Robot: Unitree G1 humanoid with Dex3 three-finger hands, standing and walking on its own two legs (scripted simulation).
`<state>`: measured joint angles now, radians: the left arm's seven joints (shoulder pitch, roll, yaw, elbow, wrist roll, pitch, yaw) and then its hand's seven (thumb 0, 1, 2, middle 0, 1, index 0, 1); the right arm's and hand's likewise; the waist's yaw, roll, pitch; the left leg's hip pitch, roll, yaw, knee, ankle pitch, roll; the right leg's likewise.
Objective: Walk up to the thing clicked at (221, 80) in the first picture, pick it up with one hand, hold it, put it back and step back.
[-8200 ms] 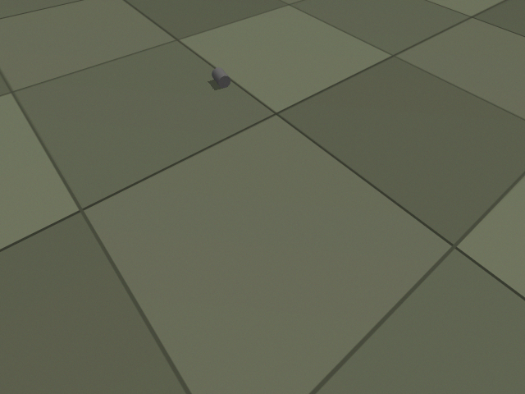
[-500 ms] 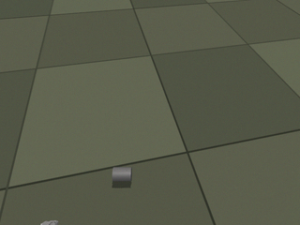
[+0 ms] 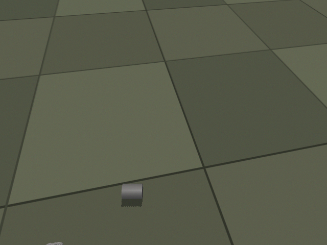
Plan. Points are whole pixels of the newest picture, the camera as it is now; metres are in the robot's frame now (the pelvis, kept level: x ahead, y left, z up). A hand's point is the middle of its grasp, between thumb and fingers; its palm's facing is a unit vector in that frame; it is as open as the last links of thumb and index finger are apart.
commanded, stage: stand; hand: left
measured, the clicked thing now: (132, 191) +0.49 +0.18 -0.74
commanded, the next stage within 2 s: walk up in 1.54 s
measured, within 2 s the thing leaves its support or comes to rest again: neither
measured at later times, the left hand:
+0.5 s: hand out of the picture +0.07 +0.26 -0.16, palm faces -0.03 -0.94 -0.35, open 7.3 cm
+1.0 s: hand out of the picture +0.07 +0.25 -0.16, palm faces -0.03 -0.94 -0.34, open 7.3 cm
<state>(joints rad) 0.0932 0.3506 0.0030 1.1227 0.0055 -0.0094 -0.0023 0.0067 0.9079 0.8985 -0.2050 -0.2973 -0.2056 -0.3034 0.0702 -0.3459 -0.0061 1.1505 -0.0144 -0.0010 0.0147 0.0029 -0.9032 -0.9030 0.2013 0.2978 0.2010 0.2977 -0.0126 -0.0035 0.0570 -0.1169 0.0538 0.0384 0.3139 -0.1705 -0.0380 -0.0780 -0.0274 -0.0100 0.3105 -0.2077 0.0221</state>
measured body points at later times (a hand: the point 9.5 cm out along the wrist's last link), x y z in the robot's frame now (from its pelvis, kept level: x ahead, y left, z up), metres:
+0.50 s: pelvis +0.00 +0.00 +0.00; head +0.01 +0.00 +0.45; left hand +0.07 +0.30 -0.13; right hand +0.07 -0.30 -0.14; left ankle +0.00 +0.14 -0.75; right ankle -0.02 -0.13 -0.75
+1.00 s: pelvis -0.01 +0.00 +0.00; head +0.00 +0.00 +0.45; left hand +0.07 +0.30 -0.13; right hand +0.06 -0.30 -0.13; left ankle +0.00 +0.14 -0.75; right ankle -0.02 -0.13 -0.75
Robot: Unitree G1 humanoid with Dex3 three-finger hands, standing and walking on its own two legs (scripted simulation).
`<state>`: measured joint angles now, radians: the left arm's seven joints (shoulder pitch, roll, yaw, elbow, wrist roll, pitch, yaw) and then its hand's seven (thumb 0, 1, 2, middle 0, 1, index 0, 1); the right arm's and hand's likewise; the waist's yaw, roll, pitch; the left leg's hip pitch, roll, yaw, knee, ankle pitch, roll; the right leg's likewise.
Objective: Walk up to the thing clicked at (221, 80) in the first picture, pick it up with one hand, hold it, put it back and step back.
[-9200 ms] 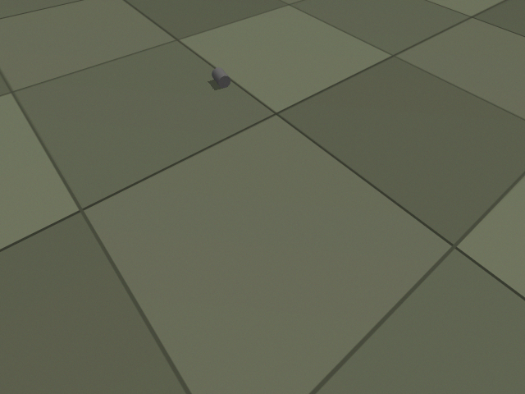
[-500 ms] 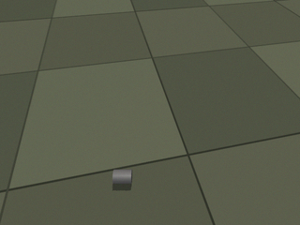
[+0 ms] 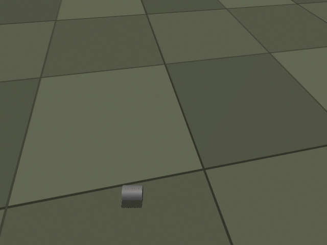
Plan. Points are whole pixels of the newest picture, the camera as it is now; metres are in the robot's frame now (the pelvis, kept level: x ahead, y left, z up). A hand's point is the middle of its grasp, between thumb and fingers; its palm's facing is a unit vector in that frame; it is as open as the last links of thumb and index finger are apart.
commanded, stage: stand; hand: left
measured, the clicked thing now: (132, 192) +0.50 +0.18 -0.74
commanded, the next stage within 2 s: walk up in 0.54 s
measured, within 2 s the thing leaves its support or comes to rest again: neither
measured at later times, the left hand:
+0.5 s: hand out of the picture +0.07 +0.26 -0.16, palm faces -0.04 -0.94 -0.35, open 7.3 cm
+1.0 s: hand out of the picture +0.08 +0.24 -0.18, palm faces +0.00 -0.94 -0.33, open 7.3 cm
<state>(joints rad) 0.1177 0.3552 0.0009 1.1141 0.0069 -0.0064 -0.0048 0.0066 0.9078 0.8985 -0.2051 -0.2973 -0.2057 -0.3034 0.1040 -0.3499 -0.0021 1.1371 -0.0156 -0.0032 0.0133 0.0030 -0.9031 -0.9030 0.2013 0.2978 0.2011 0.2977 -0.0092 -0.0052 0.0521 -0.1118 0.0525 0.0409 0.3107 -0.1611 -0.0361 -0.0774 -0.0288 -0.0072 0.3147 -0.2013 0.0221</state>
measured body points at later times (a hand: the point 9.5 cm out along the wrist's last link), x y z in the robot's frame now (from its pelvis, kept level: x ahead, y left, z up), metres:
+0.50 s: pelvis +0.00 +0.00 +0.00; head +0.01 +0.00 +0.45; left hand +0.07 +0.31 -0.13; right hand +0.07 -0.30 -0.13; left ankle +0.00 +0.14 -0.75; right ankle -0.02 -0.13 -0.75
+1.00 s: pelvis +0.04 -0.02 -0.02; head +0.08 -0.01 +0.43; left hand +0.08 +0.29 -0.15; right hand +0.12 -0.33 -0.13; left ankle +0.07 +0.09 -0.75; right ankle -0.02 -0.13 -0.74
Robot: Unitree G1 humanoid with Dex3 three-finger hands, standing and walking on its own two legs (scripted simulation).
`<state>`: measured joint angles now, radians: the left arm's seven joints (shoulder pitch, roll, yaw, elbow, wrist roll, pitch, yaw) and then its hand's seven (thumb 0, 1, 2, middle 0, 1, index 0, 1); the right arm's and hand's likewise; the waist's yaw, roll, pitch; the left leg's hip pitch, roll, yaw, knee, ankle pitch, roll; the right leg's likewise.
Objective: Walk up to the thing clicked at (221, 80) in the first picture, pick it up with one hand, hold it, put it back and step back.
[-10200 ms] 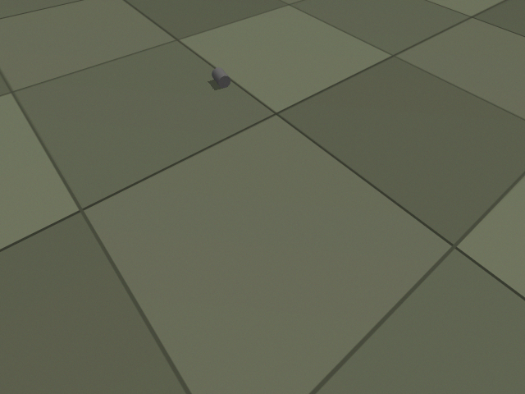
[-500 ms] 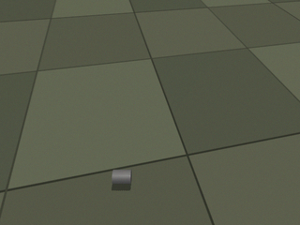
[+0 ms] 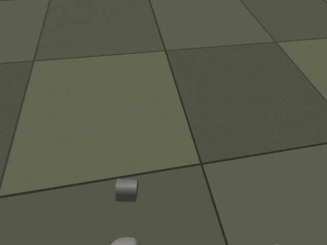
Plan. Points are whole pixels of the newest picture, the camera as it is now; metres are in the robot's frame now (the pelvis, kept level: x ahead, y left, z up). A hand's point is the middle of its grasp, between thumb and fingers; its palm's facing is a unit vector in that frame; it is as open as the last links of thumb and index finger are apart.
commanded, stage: walk up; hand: left
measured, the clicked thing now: (127, 186) +0.45 +0.20 -0.72
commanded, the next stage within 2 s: stand in 1.32 s
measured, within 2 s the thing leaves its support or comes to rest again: neither
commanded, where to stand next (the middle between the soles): +0.04 +0.01 m, yaw +2 degrees
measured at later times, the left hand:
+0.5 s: hand (74, 235) +0.14 +0.23 -0.13, palm faces +0.02 -0.93 -0.37, open 7.3 cm
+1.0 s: hand out of the picture +0.09 +0.23 -0.14, palm faces +0.01 -0.94 -0.33, open 7.3 cm
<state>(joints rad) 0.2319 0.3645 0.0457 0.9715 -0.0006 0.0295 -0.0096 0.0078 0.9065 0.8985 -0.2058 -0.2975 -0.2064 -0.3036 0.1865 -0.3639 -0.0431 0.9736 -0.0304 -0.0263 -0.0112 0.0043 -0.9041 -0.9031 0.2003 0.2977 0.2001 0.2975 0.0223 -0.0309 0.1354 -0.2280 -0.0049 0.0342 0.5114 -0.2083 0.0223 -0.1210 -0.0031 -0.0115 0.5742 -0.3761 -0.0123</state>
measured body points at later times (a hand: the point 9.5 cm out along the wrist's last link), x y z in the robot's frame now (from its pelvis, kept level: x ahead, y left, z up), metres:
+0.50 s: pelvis +0.03 -0.03 +0.01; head +0.04 -0.03 +0.46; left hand +0.14 +0.28 -0.10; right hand +0.13 -0.32 -0.12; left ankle +0.03 +0.11 -0.73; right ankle +0.00 -0.15 -0.73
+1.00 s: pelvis +0.01 -0.02 +0.02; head +0.03 -0.01 +0.47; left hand +0.09 +0.28 -0.12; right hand +0.08 -0.32 -0.12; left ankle +0.02 +0.11 -0.73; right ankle +0.00 -0.15 -0.73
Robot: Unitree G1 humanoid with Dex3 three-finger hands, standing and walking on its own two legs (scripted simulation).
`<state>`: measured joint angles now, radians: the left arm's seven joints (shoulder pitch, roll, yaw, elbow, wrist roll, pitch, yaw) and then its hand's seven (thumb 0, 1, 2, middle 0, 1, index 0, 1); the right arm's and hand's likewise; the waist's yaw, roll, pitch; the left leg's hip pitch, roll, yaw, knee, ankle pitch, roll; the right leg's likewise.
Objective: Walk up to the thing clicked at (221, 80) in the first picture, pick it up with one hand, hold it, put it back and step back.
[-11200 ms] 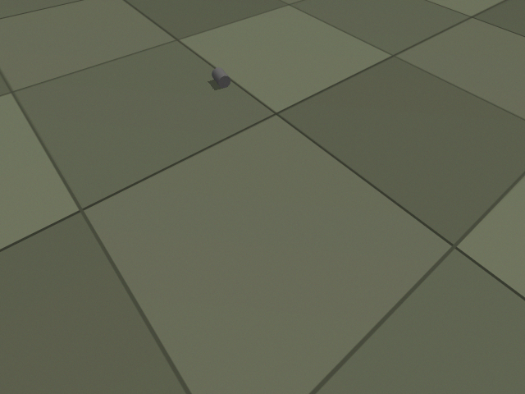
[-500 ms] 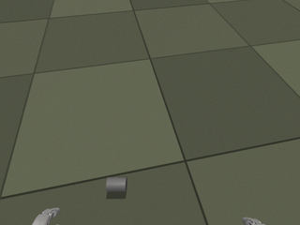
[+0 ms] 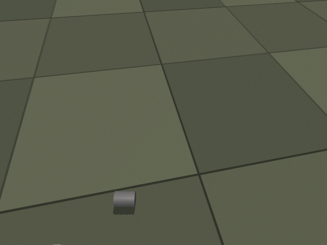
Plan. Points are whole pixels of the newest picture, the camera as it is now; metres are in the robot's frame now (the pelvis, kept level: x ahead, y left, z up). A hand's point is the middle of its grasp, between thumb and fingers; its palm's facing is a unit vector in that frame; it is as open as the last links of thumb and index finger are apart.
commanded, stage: walk up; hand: left
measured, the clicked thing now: (125, 198) +0.44 +0.21 -0.74
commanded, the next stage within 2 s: stand in 0.32 s
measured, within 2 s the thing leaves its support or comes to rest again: neither
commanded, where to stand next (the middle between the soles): +0.03 +0.02 m, yaw +2 degrees
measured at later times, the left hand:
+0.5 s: hand out of the picture +0.06 +0.26 -0.16, palm faces -0.01 -0.94 -0.34, open 7.3 cm
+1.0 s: hand out of the picture +0.10 +0.25 -0.16, palm faces -0.03 -0.94 -0.34, open 7.3 cm
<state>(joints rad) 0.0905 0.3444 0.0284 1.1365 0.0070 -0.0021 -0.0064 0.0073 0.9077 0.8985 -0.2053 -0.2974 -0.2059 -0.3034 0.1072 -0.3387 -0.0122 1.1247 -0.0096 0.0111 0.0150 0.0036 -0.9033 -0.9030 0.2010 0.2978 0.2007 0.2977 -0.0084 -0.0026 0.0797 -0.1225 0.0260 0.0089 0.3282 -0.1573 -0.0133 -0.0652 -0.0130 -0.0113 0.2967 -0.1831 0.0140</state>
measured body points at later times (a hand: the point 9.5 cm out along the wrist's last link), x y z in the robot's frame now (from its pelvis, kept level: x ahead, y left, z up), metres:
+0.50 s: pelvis +0.00 +0.00 +0.00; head +0.02 +0.00 +0.45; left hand +0.06 +0.31 -0.13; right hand +0.08 -0.29 -0.13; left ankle +0.02 +0.13 -0.75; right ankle -0.01 -0.13 -0.75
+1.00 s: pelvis +0.02 +0.00 +0.00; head +0.03 +0.00 +0.45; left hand +0.10 +0.30 -0.13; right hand +0.09 -0.31 -0.13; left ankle +0.02 +0.13 -0.75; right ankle -0.01 -0.13 -0.75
